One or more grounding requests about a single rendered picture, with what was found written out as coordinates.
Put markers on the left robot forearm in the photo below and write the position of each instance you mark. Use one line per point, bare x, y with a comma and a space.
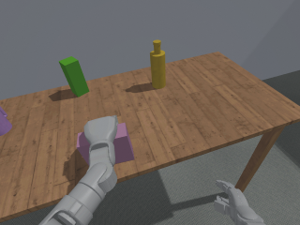
78, 206

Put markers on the sponge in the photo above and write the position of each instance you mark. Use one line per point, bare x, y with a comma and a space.
123, 149

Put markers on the left robot hand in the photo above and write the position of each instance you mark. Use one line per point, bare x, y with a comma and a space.
101, 129

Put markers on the right robot hand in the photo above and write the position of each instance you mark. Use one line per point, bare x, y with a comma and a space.
235, 196

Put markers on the table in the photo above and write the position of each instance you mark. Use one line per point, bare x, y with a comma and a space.
208, 103

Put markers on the right robot forearm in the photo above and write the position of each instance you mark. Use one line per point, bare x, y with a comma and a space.
244, 215

